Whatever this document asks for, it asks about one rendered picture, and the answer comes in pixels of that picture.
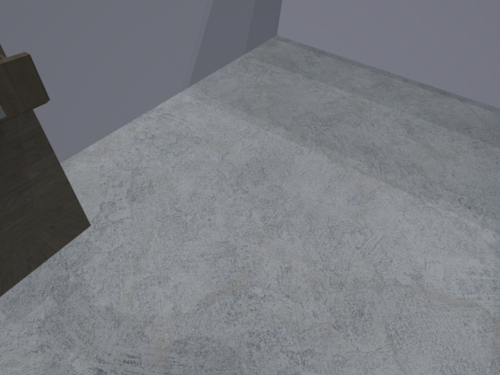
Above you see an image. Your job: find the cabinet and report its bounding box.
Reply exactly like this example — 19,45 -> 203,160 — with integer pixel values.
0,45 -> 91,297

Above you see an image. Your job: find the drawer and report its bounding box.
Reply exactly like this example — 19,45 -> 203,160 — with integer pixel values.
0,52 -> 50,123

